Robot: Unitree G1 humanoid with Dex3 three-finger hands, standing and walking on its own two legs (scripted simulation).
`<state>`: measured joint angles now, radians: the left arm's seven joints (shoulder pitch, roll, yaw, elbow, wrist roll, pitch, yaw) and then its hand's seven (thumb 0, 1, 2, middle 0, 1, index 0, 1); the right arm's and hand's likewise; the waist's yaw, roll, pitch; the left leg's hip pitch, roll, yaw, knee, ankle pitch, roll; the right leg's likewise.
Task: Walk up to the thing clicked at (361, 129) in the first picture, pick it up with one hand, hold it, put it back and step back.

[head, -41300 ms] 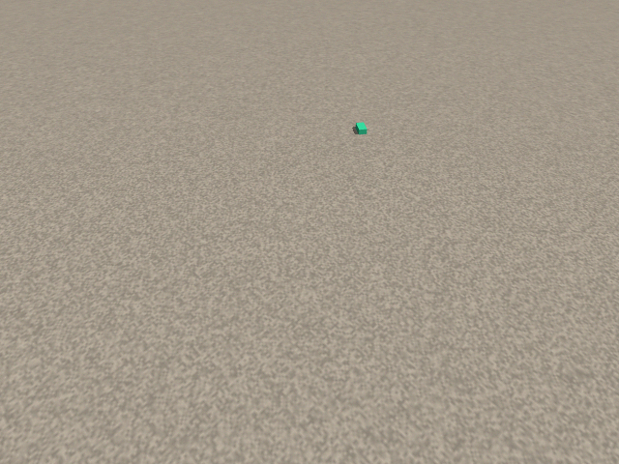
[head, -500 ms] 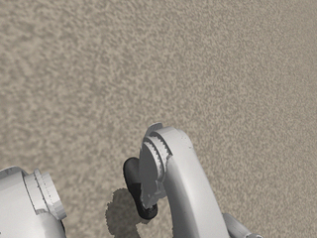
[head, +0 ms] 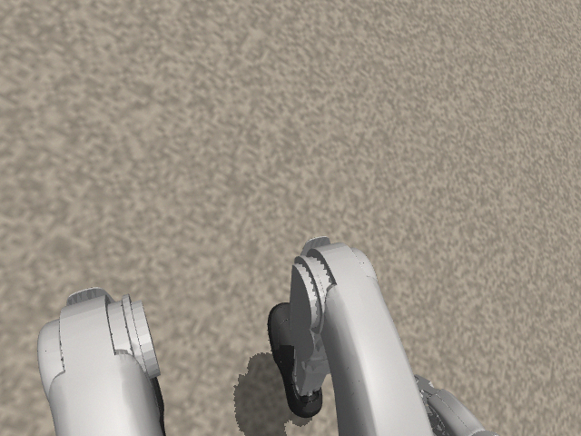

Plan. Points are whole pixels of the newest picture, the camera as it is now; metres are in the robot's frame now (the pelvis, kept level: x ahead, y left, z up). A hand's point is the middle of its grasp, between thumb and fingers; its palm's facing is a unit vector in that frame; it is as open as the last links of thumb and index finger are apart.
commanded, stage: settle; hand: left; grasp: from above
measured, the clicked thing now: out of the picture +0.46 +0.44 -0.21
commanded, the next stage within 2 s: lift in 0.10 s
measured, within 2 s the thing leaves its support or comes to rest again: neither
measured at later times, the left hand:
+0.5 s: hand out of the picture +0.43 +0.40 -0.11, palm faces -0.44 -0.20 -0.88, open 5.6 cm
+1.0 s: hand out of the picture +0.36 +0.37 +0.07, palm faces -0.35 -0.19 -0.92, open 5.1 cm
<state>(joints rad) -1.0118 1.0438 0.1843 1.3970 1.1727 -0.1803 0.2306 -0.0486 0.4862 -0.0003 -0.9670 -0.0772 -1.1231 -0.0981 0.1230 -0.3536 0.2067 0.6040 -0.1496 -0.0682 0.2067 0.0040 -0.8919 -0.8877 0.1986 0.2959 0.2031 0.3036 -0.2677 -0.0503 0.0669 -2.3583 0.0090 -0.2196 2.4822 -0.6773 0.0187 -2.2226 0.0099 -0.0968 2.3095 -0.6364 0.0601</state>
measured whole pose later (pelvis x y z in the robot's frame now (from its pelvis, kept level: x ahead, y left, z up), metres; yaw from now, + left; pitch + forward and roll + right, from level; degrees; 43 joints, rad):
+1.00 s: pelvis +0.00 -0.01 +0.15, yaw +8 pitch +32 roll -7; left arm -0.52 0.70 0.10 0.70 0.95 -0.09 0.00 -0.06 0.63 0.00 -0.96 -0.09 -1.18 -0.11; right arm 0.13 -0.27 0.01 0.61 0.00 0.05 0.05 0.01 -0.90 -0.89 0.20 0.30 0.20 0.30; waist -0.10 0.03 -0.16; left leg -1.92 0.03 -0.10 1.98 -0.63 0.00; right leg -1.85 -0.03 -0.03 1.90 -0.60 0.06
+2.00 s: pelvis +0.04 -0.01 +0.31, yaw +10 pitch +24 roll -3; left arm -0.54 0.57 0.05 1.04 1.07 -0.05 0.27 0.00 -0.10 0.61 -0.30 -0.91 -0.36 -0.84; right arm 0.20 -0.26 -0.05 0.78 -0.02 -0.07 -0.01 0.01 -0.88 -0.88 0.20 0.30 0.20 0.30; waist -0.08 0.01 -0.13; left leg -1.27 0.06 -0.05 1.39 -0.54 -0.01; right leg -1.24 -0.01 -0.02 1.32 -0.50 0.03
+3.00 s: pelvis +0.03 +0.00 +0.25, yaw +8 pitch +32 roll -7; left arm -0.71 0.76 0.16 1.10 1.09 -0.17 0.13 0.00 -0.32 0.79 -0.18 -1.02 -0.23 -0.97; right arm 0.22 -0.25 -0.01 0.72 -0.03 0.02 0.06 0.01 -0.90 -0.89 0.20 0.30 0.20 0.30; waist -0.13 0.03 -0.14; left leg -1.60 0.05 -0.08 1.65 -0.61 0.01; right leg -1.54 -0.01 -0.04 1.54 -0.56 0.05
